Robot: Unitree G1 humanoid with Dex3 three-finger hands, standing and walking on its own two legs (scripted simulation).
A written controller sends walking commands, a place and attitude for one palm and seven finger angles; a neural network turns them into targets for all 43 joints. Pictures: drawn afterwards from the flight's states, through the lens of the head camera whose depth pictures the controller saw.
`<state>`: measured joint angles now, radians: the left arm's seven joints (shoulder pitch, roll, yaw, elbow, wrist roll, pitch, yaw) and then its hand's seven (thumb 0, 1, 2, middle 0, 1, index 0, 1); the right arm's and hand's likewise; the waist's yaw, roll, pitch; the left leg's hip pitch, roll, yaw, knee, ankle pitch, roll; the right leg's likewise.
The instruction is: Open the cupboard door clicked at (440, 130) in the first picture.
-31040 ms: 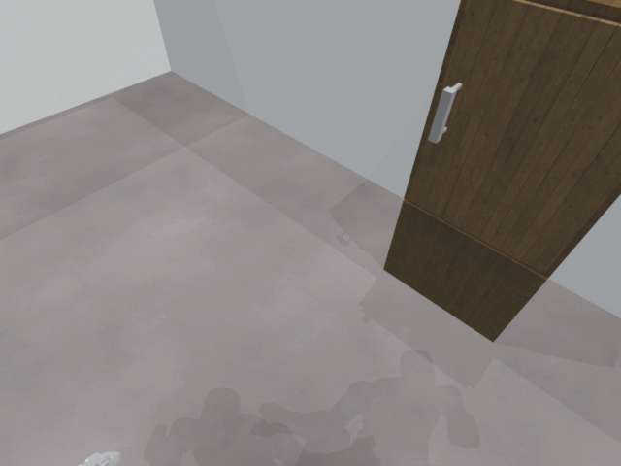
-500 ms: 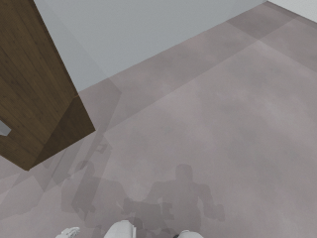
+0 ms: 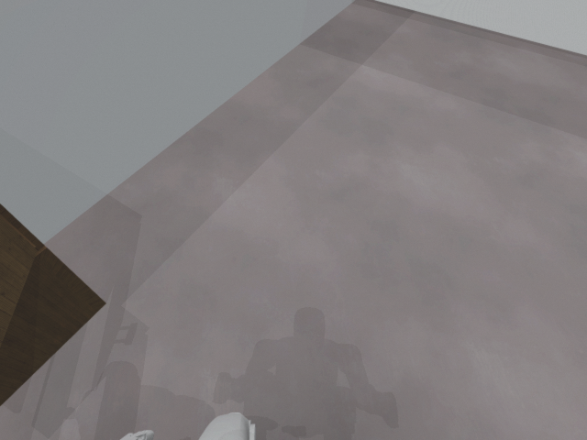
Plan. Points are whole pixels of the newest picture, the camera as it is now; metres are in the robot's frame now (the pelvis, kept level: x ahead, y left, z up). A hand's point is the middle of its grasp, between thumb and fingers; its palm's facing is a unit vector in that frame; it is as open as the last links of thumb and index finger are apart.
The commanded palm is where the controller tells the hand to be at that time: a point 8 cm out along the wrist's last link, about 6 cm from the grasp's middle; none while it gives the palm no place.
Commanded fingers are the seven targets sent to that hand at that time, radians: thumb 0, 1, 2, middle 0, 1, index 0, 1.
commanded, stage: walk to a spot facing it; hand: left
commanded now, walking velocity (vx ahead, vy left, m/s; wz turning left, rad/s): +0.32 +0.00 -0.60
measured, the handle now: out of the picture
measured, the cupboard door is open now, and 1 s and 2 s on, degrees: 39 39 39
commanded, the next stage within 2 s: turn to face it in 1.18 s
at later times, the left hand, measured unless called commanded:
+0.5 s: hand (229, 314) +0.33 +0.14 -0.15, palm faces -0.36 -0.92 -0.17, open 7.4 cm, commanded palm none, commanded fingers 0.00 0.90 0.90 -0.20 -0.30 -0.20 -0.30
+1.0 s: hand (274, 264) +0.46 +0.07 -0.18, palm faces -0.39 -0.90 -0.18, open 7.3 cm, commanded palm none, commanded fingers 0.00 0.90 0.90 -0.20 -0.30 -0.20 -0.30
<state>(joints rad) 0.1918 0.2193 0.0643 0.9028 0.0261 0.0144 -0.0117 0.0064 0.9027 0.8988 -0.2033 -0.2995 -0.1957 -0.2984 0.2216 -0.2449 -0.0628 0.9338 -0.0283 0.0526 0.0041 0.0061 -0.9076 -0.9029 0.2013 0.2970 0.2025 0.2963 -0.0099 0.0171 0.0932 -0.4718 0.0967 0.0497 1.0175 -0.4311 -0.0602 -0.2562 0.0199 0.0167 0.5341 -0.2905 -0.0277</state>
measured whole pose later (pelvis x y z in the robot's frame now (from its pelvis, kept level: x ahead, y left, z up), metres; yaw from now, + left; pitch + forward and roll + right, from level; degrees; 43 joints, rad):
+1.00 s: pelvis +0.36 -0.10 -0.01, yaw -27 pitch +0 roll -2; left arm 0.30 0.21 0.07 1.05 0.02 -0.04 -0.01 0.00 0.93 0.90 -0.21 -0.30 -0.20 -0.30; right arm 0.16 -0.18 -0.05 0.95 -0.04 -0.06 0.02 0.00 -0.91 -0.90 0.20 0.30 0.20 0.30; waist 0.01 -0.01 0.03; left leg -0.38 0.08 0.08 0.54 -0.19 -0.01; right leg -0.14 0.04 -0.02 0.55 -0.39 -0.03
